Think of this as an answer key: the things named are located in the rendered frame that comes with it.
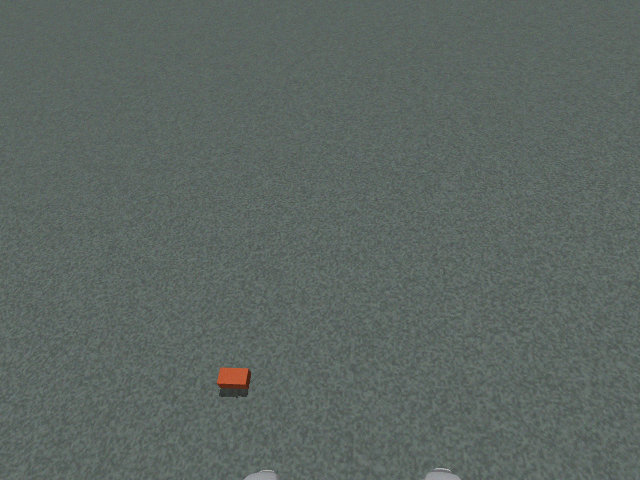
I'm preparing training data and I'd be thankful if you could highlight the small box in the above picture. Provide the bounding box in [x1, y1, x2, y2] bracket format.
[217, 367, 251, 389]

